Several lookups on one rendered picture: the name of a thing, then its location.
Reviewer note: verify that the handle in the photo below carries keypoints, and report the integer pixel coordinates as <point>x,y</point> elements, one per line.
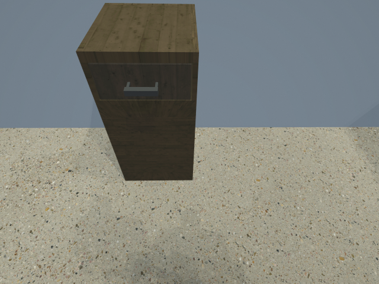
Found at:
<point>141,91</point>

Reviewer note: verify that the drawer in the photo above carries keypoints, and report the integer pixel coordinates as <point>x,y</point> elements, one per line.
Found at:
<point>174,79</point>

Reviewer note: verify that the cabinet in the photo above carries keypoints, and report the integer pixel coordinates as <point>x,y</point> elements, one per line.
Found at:
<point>153,139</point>

